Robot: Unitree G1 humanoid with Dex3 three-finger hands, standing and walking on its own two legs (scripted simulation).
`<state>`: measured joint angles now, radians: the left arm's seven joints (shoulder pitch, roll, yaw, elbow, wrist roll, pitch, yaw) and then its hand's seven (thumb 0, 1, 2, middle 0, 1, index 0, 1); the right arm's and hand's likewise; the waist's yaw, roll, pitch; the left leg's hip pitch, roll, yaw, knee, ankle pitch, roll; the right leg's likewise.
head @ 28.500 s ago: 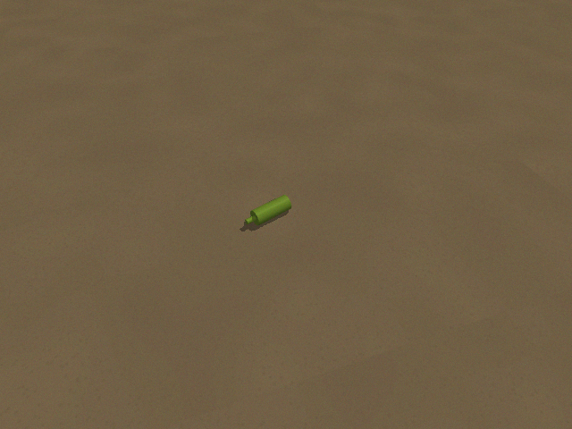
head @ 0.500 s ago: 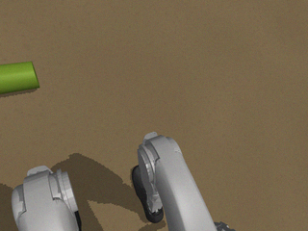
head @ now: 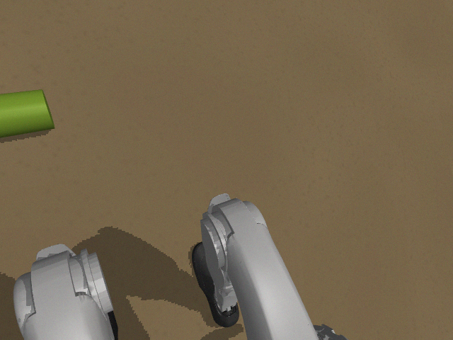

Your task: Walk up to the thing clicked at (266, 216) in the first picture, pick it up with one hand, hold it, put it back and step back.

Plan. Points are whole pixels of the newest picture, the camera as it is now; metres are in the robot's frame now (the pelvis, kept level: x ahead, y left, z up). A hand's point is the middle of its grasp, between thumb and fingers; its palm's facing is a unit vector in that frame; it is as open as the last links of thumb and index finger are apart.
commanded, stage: rise first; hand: left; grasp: from above
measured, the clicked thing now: out of the picture +0.57 +0.30 -0.29
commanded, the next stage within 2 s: approach in 0.32 s
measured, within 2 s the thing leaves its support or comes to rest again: neither
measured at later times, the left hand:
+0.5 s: hand out of the picture +0.53 +0.32 -0.16, palm faces -0.45 -0.08 -0.89, open 13.9 cm
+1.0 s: hand out of the picture +0.58 +0.27 -0.13, palm faces -0.42 -0.06 -0.91, open 13.4 cm
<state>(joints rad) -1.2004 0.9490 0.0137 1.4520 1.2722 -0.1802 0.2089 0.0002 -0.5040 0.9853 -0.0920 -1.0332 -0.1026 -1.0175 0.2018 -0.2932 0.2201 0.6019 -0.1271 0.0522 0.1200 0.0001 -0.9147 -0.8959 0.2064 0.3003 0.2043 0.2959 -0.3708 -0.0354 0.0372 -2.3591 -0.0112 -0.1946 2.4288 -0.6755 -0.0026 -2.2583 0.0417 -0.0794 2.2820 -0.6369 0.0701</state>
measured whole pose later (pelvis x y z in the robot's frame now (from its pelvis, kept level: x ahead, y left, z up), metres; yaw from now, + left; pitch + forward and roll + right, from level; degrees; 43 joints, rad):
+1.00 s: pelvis +0.00 +0.00 +0.00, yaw -1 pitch +35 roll -12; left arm -1.36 0.94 -0.04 1.53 1.25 -0.01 0.19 0.00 -0.47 1.05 -0.10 -1.15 -0.11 -1.13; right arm 0.22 -0.30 0.28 0.56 -0.12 0.08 0.09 0.00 -0.91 -0.89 0.21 0.30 0.20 0.30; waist -0.46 0.00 0.05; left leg -2.37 0.01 -0.19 2.41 -0.68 0.00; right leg -2.28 0.05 -0.08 2.26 -0.62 0.08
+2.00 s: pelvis +0.00 +0.00 -0.01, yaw -3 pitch +32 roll -15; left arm -1.30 1.07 -0.03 1.55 1.26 -0.15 0.32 0.00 -0.46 1.11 -0.11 -1.14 -0.11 -1.13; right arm 0.18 -0.34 0.36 0.54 -0.17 0.00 0.08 0.00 -0.91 -0.89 0.21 0.30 0.21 0.30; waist -0.47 -0.12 0.18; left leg -2.38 0.00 -0.25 2.48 -0.69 -0.01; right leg -2.28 0.06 -0.12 2.30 -0.63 0.07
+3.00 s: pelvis +0.00 +0.01 -0.01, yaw -6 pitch +32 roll -17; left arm -1.28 1.13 -0.02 1.63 1.27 -0.16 0.43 0.00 -0.32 1.06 -0.19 -1.12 -0.20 -1.10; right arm 0.13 -0.33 0.42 0.56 -0.21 -0.07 0.11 0.00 -0.91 -0.90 0.21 0.30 0.20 0.30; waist -0.50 -0.14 0.21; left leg -2.38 0.01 -0.28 2.51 -0.72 0.00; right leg -2.25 0.06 -0.15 2.29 -0.63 0.08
